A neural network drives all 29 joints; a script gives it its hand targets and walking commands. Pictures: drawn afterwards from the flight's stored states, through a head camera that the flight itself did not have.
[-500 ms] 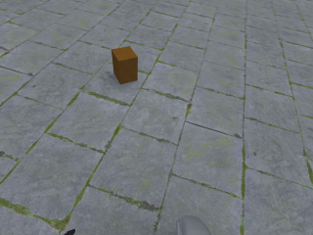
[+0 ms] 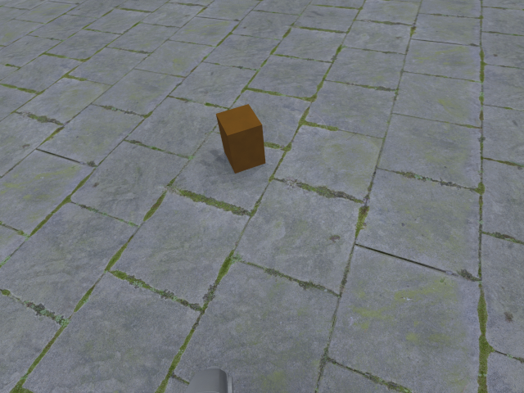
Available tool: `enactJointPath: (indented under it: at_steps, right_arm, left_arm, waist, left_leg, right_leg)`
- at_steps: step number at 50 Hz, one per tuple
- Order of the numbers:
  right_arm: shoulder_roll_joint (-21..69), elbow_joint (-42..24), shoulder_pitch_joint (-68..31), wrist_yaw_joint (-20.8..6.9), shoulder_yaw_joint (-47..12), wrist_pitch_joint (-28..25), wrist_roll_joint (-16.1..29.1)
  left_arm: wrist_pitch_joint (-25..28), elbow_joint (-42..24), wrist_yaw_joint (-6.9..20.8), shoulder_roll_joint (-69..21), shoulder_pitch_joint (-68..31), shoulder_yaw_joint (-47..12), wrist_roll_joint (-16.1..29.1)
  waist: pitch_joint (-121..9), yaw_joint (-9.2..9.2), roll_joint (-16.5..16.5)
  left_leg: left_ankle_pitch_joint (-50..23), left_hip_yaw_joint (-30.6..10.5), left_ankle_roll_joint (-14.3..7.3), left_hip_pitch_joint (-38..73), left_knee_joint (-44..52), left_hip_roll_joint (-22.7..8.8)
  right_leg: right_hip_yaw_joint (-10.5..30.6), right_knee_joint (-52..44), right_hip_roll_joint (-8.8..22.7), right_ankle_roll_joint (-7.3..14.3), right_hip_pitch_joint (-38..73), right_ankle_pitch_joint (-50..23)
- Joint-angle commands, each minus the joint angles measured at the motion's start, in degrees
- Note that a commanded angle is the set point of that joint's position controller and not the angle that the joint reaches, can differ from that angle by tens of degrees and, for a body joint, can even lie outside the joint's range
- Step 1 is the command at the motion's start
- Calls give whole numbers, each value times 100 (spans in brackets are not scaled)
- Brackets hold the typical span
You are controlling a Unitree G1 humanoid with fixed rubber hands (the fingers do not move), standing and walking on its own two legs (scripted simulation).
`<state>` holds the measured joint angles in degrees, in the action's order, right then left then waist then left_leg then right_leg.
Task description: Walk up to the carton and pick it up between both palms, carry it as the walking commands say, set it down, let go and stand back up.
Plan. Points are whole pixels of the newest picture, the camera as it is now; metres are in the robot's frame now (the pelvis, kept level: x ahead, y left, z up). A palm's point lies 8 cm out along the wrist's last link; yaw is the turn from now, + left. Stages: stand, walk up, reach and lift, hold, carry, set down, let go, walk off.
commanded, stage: walk up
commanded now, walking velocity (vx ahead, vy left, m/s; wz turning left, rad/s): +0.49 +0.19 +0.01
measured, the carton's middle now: (241, 139) +1.39 +0.19 -0.65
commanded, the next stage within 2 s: none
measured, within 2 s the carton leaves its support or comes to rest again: neither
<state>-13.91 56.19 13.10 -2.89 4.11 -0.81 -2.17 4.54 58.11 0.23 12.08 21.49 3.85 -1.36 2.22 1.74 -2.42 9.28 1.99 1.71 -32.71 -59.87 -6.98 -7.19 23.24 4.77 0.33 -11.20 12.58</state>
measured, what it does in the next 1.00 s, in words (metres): walks ahead: left foot, then right foot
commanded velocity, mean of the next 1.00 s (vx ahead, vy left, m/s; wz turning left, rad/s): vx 0.50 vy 0.04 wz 0.01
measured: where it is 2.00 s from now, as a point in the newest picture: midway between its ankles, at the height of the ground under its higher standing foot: (260, 246)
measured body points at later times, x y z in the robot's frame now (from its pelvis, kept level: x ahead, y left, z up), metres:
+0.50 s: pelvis +0.24 +0.09 +0.00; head +0.26 +0.12 +0.45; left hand +0.33 +0.34 -0.15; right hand +0.21 -0.17 -0.13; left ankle +0.22 +0.19 -0.75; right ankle +0.28 -0.07 -0.66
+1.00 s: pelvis +0.49 +0.03 +0.00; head +0.51 -0.01 +0.45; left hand +0.49 +0.29 -0.12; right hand +0.53 -0.22 -0.17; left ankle +0.49 +0.21 -0.65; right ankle +0.50 -0.07 -0.75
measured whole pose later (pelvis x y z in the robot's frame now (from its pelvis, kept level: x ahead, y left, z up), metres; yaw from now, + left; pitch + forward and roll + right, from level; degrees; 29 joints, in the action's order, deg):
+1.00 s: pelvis +0.49 +0.03 +0.00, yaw +0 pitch +0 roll +2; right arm -14.2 56.7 14.8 -2.6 4.4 -0.7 -2.1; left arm 4.7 57.5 0.3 11.9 19.9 3.2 -1.1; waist 1.7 1.3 -2.6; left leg 9.6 2.5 1.8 -31.4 -63.1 -7.2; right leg -7.1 23.9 4.6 0.9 -12.3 12.0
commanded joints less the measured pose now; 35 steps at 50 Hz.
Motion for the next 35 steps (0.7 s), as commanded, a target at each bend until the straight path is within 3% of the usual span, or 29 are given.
enactJointPath:
  at_steps: [1,6,8,9,10,11,12,13,14,15,16,17,19,21,24,27,31,33,35]
  right_arm:
    - [35,-324,-83,-126,-70,44,14]
    - [1,-696,-1048,-216,-107,-36,44]
    - [-88,-752,-1140,-199,-77,-78,64]
    - [-17,-765,-1110,-142,-100,-121,35]
    - [-105,-720,-949,-78,-73,-173,-20]
    - [-265,-534,-434,-5,5,-240,-68]
    - [-505,-251,424,88,126,-325,-88]
    - [-1041,-93,1480,183,266,-388,-108]
    - [-1573,51,1981,226,353,-339,74]
    - [-1328,100,1619,228,275,-324,111]
    - [-1013,5,1147,225,192,-390,85]
    - [-779,-63,732,223,134,-435,75]
    - [-402,-109,350,230,-3,-502,85]
    - [-304,31,615,237,-68,-552,102]
    - [-368,174,1022,277,-88,-577,117]
    - [-406,271,1331,312,-71,-564,107]
    - [-446,349,1525,328,-31,-530,78]
    - [-420,416,1547,302,-21,-481,43]
    - [-524,502,1610,302,15,-439,75]
  left_arm:
    - [87,-190,-46,695,375,131,-10]
    - [66,-168,-80,884,567,228,-30]
    - [53,-152,-64,981,515,246,-16]
    - [35,-111,-7,869,462,202,-3]
    - [-1,-64,8,812,476,186,32]
    - [-18,-47,5,779,510,153,50]
    - [-17,-17,3,654,625,85,40]
    - [-10,-201,21,290,689,-21,12]
    - [-16,-428,-8,184,578,-18,11]
    - [-39,-361,-10,383,197,60,5]
    - [-43,-236,31,364,102,67,0]
    - [-63,-119,58,267,171,50,8]
    - [-175,-75,135,220,330,61,-34]
    - [-313,-187,204,238,59,76,-86]
    - [-400,-430,257,244,-655,73,-102]
    - [-416,-694,317,141,-1413,22,-70]
    - [-353,-1025,354,99,-2167,-42,14]
    - [-293,-1126,323,94,-2275,-66,7]
    - [-243,-1101,243,192,-2115,-12,-25]
  waist:
    - [257,-37,1209]
    - [450,161,1216]
    - [424,143,1308]
    - [264,113,1486]
    - [154,32,1376]
    - [-67,-169,876]
    - [-545,-464,229]
    - [-1249,-783,-1150]
    - [-1582,-947,-1954]
    - [-1007,-780,-1036]
    - [-550,-577,-178]
    - [-380,-325,58]
    - [-145,-38,-505]
    - [-22,-47,-725]
    - [130,-183,-614]
    - [331,-371,-558]
    - [485,-595,-723]
    - [394,-537,-1136]
    - [401,-480,-827]
  left_leg:
    - [-415,7,129,-310,818,-149]
    - [-715,240,150,324,2422,-34]
    - [-559,287,70,822,2698,55]
    - [-287,435,34,1187,2785,177]
    - [-127,588,1,1703,2886,252]
    - [37,774,-41,2423,3135,389]
    - [399,648,-139,3492,3238,377]
    - [1176,-1336,-491,4448,3696,-1249]
    - [1862,-3284,-1060,4795,4907,-2085]
    - [1604,-3176,-1123,4232,4922,-2091]
    - [681,-2792,-954,3594,4685,-2057]
    - [-255,-2122,-819,3079,4589,-1753]
    - [-617,-1132,-619,2380,4749,-1242]
    - [-809,-747,-633,2351,4897,-1039]
    - [-1243,-510,-715,2680,4928,-1003]
    - [-1223,-352,-718,2926,5012,-1017]
    - [-1136,-118,-729,3114,5043,-995]
    - [-641,205,-773,2874,5051,-694]
    - [-1075,120,-811,2817,4784,-804]
  right_leg:
    - [857,-1361,1275,456,43,-900]
    - [625,-1534,1302,418,143,-347]
    - [539,-1474,1336,406,86,-288]
    - [395,-1333,1202,419,72,-7]
    - [281,-992,1090,432,-79,88]
    - [155,-250,955,388,-259,-289]
    - [1,1043,669,258,-671,-552]
    - [-146,3168,381,-17,-1652,1164]
    - [277,4298,-209,-47,-2828,2138]
    - [718,4918,101,45,-3184,1737]
    - [858,5069,302,76,-3137,1114]
    - [876,4917,476,31,-2789,591]
    - [804,4497,527,-86,-2308,207]
    - [641,4211,450,-196,-2291,-118]
    - [465,3558,389,-307,-2659,-504]
    - [386,2699,313,-313,-2841,-842]
    - [226,1577,185,-226,-2572,-1073]
    - [85,1181,61,-134,-1724,-787]
    - [-72,1051,-82,-69,-1235,-498]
